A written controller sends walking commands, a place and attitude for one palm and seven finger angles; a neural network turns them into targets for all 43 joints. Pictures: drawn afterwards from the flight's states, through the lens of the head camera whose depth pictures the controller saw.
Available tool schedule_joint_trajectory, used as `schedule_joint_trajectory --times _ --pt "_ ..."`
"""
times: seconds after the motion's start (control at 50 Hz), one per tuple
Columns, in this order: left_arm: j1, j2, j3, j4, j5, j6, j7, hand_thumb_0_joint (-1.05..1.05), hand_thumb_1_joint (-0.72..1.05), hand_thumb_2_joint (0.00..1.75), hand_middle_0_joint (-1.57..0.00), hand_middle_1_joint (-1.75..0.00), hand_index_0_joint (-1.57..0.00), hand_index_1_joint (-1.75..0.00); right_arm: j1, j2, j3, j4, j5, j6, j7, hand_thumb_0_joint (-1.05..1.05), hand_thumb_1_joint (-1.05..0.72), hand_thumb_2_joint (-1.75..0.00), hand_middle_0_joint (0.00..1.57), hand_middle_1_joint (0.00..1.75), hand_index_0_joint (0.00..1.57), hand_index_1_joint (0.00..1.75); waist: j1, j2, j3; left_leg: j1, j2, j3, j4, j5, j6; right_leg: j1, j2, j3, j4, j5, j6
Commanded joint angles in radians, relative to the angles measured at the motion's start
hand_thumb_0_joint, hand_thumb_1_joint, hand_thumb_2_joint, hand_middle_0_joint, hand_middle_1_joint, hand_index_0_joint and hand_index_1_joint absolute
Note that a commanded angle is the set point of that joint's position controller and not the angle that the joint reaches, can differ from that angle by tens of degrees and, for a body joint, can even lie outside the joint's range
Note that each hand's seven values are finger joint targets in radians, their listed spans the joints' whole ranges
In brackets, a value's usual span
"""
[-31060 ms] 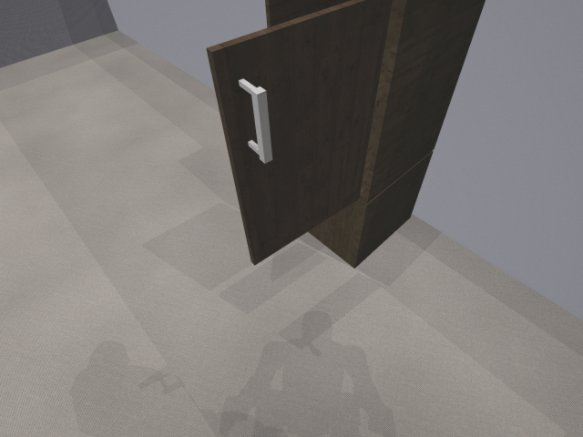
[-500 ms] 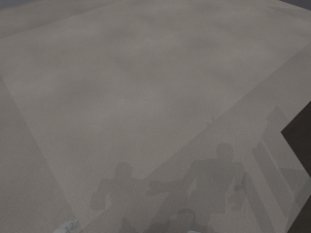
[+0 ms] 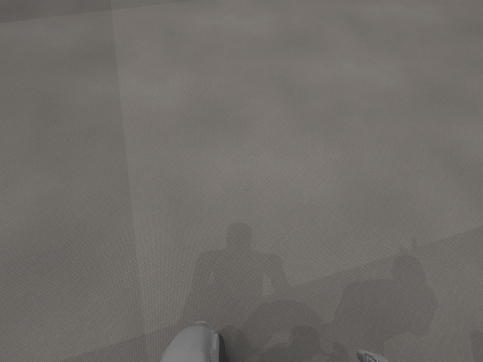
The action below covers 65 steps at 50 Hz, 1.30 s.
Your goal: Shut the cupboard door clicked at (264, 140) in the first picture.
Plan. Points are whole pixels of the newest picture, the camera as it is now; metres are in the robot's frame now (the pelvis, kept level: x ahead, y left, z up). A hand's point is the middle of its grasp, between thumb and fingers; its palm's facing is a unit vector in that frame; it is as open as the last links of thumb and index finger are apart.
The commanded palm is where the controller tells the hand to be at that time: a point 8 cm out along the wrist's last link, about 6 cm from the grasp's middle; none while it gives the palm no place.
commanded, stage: walk to a spot facing it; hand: left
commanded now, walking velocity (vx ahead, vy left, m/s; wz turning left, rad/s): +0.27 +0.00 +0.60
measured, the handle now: out of the picture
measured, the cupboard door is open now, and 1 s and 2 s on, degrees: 58 58 58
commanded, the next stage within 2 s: turn to face it in 0.20 s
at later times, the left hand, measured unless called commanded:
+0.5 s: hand (152, 265) +0.29 +0.21 -0.13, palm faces +0.14 -0.96 -0.22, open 7.4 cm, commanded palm none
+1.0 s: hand (159, 259) +0.31 +0.20 -0.16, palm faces +0.00 -0.98 -0.20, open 7.4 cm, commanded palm none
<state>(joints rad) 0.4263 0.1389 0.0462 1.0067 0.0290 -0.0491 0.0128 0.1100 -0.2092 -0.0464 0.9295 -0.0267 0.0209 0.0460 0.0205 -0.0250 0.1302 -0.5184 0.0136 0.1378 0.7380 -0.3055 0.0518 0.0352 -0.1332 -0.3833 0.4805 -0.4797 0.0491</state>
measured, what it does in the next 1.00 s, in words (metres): walks ahead: left foot, then right foot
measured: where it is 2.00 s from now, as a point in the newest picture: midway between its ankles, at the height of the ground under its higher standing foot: (240, 317)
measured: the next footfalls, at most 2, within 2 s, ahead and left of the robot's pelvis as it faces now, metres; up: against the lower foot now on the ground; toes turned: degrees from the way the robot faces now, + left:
left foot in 0.04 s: +0.14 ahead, +0.09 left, +0.00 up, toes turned +7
right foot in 0.54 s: +0.34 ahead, -0.10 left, +0.00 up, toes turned +3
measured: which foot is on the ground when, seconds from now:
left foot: up 0.00-0.02, down 0.04-0.58, up 0.60-1.00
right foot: down 0.00-0.02, up 0.04-0.52, down 0.54-1.00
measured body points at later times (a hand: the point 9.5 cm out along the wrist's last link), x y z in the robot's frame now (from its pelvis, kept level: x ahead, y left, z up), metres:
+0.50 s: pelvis +0.19 +0.00 +0.01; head +0.21 +0.01 +0.46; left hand +0.28 +0.26 -0.12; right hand +0.22 -0.23 -0.14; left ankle +0.11 +0.08 -0.72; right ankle +0.29 -0.11 -0.70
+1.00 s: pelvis +0.27 +0.02 +0.01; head +0.31 +0.02 +0.46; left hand +0.31 +0.26 -0.14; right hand +0.35 -0.24 -0.12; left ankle +0.28 +0.14 -0.70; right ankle +0.30 -0.10 -0.72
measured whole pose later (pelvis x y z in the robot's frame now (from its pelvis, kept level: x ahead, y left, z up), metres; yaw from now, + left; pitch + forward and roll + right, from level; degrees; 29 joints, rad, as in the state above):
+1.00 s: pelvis +0.27 +0.02 +0.01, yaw -6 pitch +2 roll +0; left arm 0.27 0.19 0.08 0.96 0.02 0.03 0.01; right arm 0.14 -0.20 -0.05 0.93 0.00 0.03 -0.03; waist 0.04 -0.02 0.05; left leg -0.37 0.01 -0.03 0.70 -0.38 -0.06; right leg -0.32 0.09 0.13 0.45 -0.16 -0.02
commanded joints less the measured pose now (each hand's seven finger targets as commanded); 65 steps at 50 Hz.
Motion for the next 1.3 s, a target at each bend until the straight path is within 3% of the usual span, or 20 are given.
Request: schedule_joint_trajectory --times 0.0,0.02,0.04,0.1,0.14,0.3,0.46,0.5,0.52,0.54,0.56,0.58,0.68,0.9,0.98,1.0,1.02,1.04,1.14,1.28 --pt "-0.025 0.21 0.06 -0.104 -0.018 -0.016 -0.012 0.0 0.9 0.9 -0.2 -0.3 -0.2 -0.3 0.345 -0.223 -0.063 -0.017 -0.015 -0.043 -0.023 0.0 -0.9 -0.9 0.2 0.3 0.2 0.3 -0.203 0.126 -0.332 0.653 0.112 -0.265 -0.216 0.15 0.137 -0.364 -0.108 0.064 0.638 0.509 -0.037" --pt "-0.087 0.161 0.041 -0.17 -0.023 -0.01 -0.021 0.0 0.9 0.9 -0.2 -0.3 -0.2 -0.3 0.403 -0.331 -0.084 -0.013 -0.009 -0.049 -0.036 0.0 -0.9 -0.9 0.2 0.3 0.2 0.3 -0.207 0.294 -0.377 0.779 0.365 -0.704 -0.322 0.323 0.261 -0.672 0.035 0.181 0.92 -0.123 -0.001" --pt "-0.185 0.192 0.043 -0.209 -0.022 0.003 -0.012 0.0 0.9 0.9 -0.2 -0.3 -0.2 -0.3 0.383 -0.327 -0.087 -0.005 0.007 -0.038 -0.047 0.0 -0.9 -0.9 0.2 0.3 0.2 0.3 -0.197 0.109 -0.335 0.731 0.405 -0.74 -0.396 0.29 0.282 -0.74 0.016 0.33 0.982 -0.082 -0.018" --pt "-0.148 0.144 0.055 -0.161 0.003 0.018 -0.012 0.0 0.9 0.9 -0.2 -0.3 -0.2 -0.3 0.152 -0.193 -0.041 -0.079 -0.001 -0.061 -0.06 0.0 -0.9 -0.9 0.2 0.3 0.2 0.3 -0.073 0.085 -0.122 0.295 0.271 -0.496 -0.471 0.044 0.152 -0.641 -0.056 0.389 0.856 0.097 -0.01" --pt "-0.081 0.134 0.054 -0.131 0.012 0.038 -0.02 0.0 0.9 0.9 -0.2 -0.3 -0.2 -0.3 0.105 -0.159 -0.028 -0.079 0.0 -0.073 -0.06 0.0 -0.9 -0.9 0.2 0.3 0.2 0.3 -0.026 0.128 -0.103 0.225 0.197 -0.391 -0.489 0.103 0.125 -0.588 -0.033 0.38 0.771 0.164 0.009" --pt "-0.237 0.144 0.048 -0.186 0.002 0.054 -0.02 0.0 0.9 0.9 -0.2 -0.3 -0.2 -0.3 0.19 -0.14 -0.03 -0.038 0.01 -0.071 -0.062 0.0 -0.9 -0.9 0.2 0.3 0.2 0.3 -0.035 0.1 -0.109 0.378 0.168 -0.379 -0.495 0.34 0.143 -0.692 0.008 0.384 0.547 0.308 0.051" --pt "-0.242 0.101 0.003 -0.146 -0.007 0.036 -0.01 0.0 0.9 0.9 -0.2 -0.3 -0.2 -0.3 0.269 -0.095 -0.013 0.049 0.0 -0.063 -0.086 0.0 -0.9 -0.9 0.2 0.3 0.2 0.3 -0.036 0.139 -0.123 0.48 0.183 -0.204 -0.316 0.745 0.077 -0.403 0.102 0.337 0.11 0.34 -0.037" --pt "-0.119 0.138 0.019 -0.11 -0.005 0.03 -0.009 0.0 0.9 0.9 -0.2 -0.3 -0.2 -0.3 0.255 -0.093 -0.013 0.05 0.011 -0.055 -0.087 0.0 -0.9 -0.9 0.2 0.3 0.2 0.3 0.021 0.073 -0.141 0.399 0.158 -0.166 -0.198 0.608 0.029 -0.206 0.106 0.354 -0.009 0.492 -0.049" --pt "-0.044 0.194 0.033 -0.087 0.0 0.023 -0.005 0.0 0.9 0.9 -0.2 -0.3 -0.2 -0.3 0.251 -0.082 -0.016 0.044 0.018 -0.054 -0.083 0.0 -0.9 -0.9 0.2 0.3 0.2 0.3 0.044 -0.028 -0.166 0.285 0.1 -0.135 -0.067 0.422 -0.003 -0.084 0.038 0.474 0.009 0.76 -0.087" --pt "0.001 0.248 0.047 -0.07 0.006 0.017 0.0 0.0 0.9 0.9 -0.2 -0.3 -0.2 -0.3 0.286 -0.045 -0.016 0.036 0.022 -0.054 -0.079 0.0 -0.9 -0.9 0.2 0.3 0.2 0.3 0.04 -0.176 -0.194 0.112 -0.035 -0.055 0.163 -0.013 -0.046 0.031 -0.164 0.71 -0.025 1.04 -0.204" --pt "0.025 0.266 0.045 -0.064 -0.01 0.019 0.002 0.0 0.9 0.9 -0.2 -0.3 -0.2 -0.3 0.291 -0.045 -0.012 0.026 0.025 -0.037 -0.086 0.0 -0.9 -0.9 0.2 0.3 0.2 0.3 0.034 -0.217 -0.22 0.089 -0.058 -0.09 0.347 -0.364 -0.064 -0.007 -0.284 0.821 -0.119 1.051 -0.316" --pt "-0.047 0.234 0.046 -0.08 -0.011 0.022 0.011 0.0 0.9 0.9 -0.2 -0.3 -0.2 -0.3 0.28 -0.054 -0.009 0.029 0.02 -0.023 -0.089 0.0 -0.9 -0.9 0.2 0.3 0.2 0.3 0.008 -0.267 -0.215 0.057 -0.012 -0.169 0.401 -0.33 -0.068 -0.053 -0.239 0.86 -0.176 0.86 -0.327" --pt "-0.179 0.172 0.054 -0.115 -0.011 0.038 0.013 0.0 0.9 0.9 -0.2 -0.3 -0.2 -0.3 0.19 -0.029 -0.015 0.024 0.008 0.009 -0.07 0.0 -0.9 -0.9 0.2 0.3 0.2 0.3 -0.033 -0.02 -0.186 0.07 0.026 -0.158 0.377 -0.077 -0.094 -0.251 -0.075 0.649 -0.215 0.528 -0.225" --pt "-0.133 0.229 0.078 -0.112 0.001 0.057 -0.001 0.0 0.9 0.9 -0.2 -0.3 -0.2 -0.3 0.066 -0.056 -0.025 -0.064 0.019 -0.003 -0.077 0.0 -0.9 -0.9 0.2 0.3 0.2 0.3 0.007 -0.118 -0.192 0.088 -0.004 -0.162 0.041 -0.12 -0.109 -0.206 -0.051 0.786 -0.164 0.498 -0.237" --pt "-0.201 0.229 0.079 -0.139 -0.011 0.072 -0.001 0.0 0.9 0.9 -0.2 -0.3 -0.2 -0.3 0.171 -0.075 -0.027 -0.048 0.026 -0.023 -0.088 0.0 -0.9 -0.9 0.2 0.3 0.2 0.3 -0.054 -0.109 -0.217 0.392 -0.007 -0.15 -0.296 0.061 -0.096 -0.374 0.022 0.756 -0.059 0.437 -0.151" --pt "-0.2 0.19 0.071 -0.155 -0.02 0.075 -0.004 0.0 0.9 0.9 -0.2 -0.3 -0.2 -0.3 0.181 -0.126 -0.034 -0.05 0.02 -0.032 -0.094 0.0 -0.9 -0.9 0.2 0.3 0.2 0.3 -0.059 0.01 -0.21 0.502 0.102 -0.247 -0.393 0.047 -0.067 -0.513 0.108 0.691 0.021 0.285 -0.108" --pt "-0.178 0.143 0.062 -0.167 -0.027 0.075 -0.014 0.0 0.9 0.9 -0.2 -0.3 -0.2 -0.3 0.17 -0.213 -0.052 -0.071 0.008 -0.032 -0.093 0.0 -0.9 -0.9 0.2 0.3 0.2 0.3 -0.051 0.285 -0.199 0.533 0.337 -0.487 -0.474 0.106 0.015 -0.64 0.23 0.534 0.225 0.003 -0.057" --pt "-0.219 0.17 0.063 -0.183 -0.015 0.078 -0.015 0.0 0.9 0.9 -0.2 -0.3 -0.2 -0.3 0.171 -0.227 -0.049 -0.087 -0.001 -0.026 -0.097 0.0 -0.9 -0.9 0.2 0.3 0.2 0.3 -0.064 0.253 -0.152 0.44 0.451 -0.52 -0.486 0.223 0.102 -0.627 0.189 0.443 0.421 -0.12 -0.03" --pt "-0.183 0.176 0.071 -0.159 -0.005 0.106 -0.041 0.0 0.9 0.9 -0.2 -0.3 -0.2 -0.3 0.073 -0.151 -0.018 -0.118 -0.004 -0.03 -0.101 0.0 -0.9 -0.9 0.2 0.3 0.2 0.3 -0.001 0.185 -0.109 0.37 0.295 -0.207 -0.414 0.513 0.074 -0.597 0.124 0.407 0.686 0.049 0.012" --pt "-0.274 0.154 0.057 -0.2 -0.007 0.115 -0.049 0.0 0.9 0.9 -0.2 -0.3 -0.2 -0.3 0.178 -0.16 -0.031 -0.078 -0.001 -0.032 -0.095 0.0 -0.9 -0.9 0.2 0.3 0.2 0.3 -0.042 0.197 -0.122 0.49 0.317 -0.12 -0.399 0.528 0.083 -0.618 0.086 0.359 0.554 0.098 0.025"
